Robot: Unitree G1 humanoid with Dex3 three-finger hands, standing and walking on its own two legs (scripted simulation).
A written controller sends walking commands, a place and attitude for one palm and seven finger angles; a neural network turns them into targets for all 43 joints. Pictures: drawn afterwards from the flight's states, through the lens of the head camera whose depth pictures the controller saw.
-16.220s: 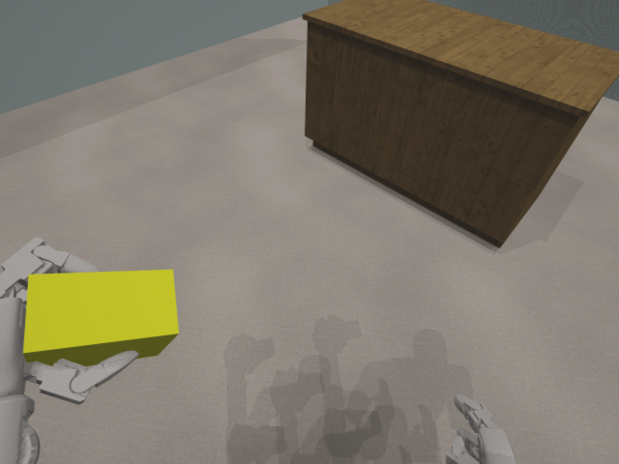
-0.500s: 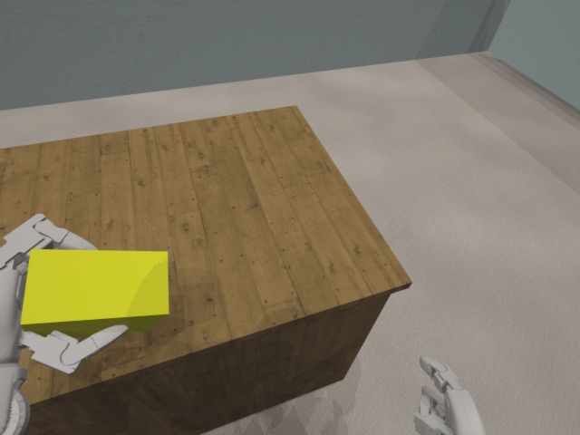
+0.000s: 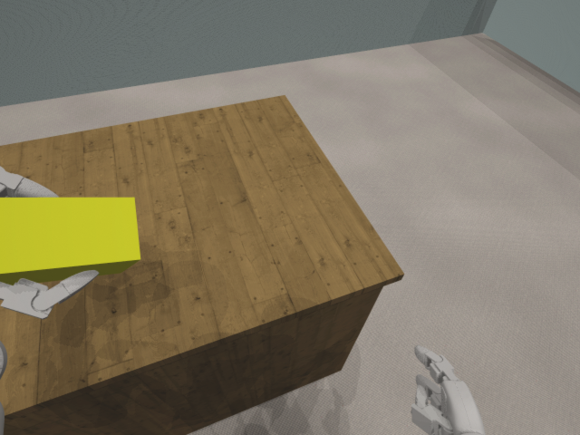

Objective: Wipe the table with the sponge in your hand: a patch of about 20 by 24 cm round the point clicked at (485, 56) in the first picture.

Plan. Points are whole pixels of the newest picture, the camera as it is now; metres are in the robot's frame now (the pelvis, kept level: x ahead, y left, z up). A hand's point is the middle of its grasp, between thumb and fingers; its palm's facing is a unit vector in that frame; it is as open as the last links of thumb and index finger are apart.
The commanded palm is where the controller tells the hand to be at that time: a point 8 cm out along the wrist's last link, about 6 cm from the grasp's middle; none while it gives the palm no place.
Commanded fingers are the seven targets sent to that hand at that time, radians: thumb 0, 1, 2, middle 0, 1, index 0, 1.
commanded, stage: look again from close up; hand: left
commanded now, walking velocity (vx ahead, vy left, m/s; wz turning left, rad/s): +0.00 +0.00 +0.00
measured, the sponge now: (86, 241) +0.26 +0.25 +0.17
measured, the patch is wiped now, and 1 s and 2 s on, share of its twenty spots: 0.00 0.00 0.00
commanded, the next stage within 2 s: come to a stop and stand still in 0.06 s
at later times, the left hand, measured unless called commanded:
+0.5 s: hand (90, 246) +0.26 +0.25 +0.16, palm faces +0.32 -0.85 -0.41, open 10.4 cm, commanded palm +0.20 +0.28 +0.18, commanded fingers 0.00 0.10 1.30 -1.20 -1.60 -1.20 -1.60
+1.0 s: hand (69, 285) +0.23 +0.27 +0.13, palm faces +0.33 -0.82 -0.46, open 10.4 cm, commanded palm +0.16 +0.29 +0.18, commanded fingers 0.00 0.10 1.30 -1.20 -1.60 -1.20 -1.60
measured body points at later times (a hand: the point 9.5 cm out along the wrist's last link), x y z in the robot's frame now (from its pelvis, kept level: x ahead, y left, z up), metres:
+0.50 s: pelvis +0.03 +0.00 +0.00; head +0.08 +0.03 +0.45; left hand +0.24 +0.29 +0.18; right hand +0.23 -0.22 -0.06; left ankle +0.03 +0.07 -0.74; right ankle +0.02 -0.12 -0.74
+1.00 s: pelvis +0.01 +0.01 +0.00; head +0.05 +0.03 +0.45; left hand +0.20 +0.31 +0.16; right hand +0.18 -0.23 -0.08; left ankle +0.03 +0.07 -0.74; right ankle +0.02 -0.12 -0.74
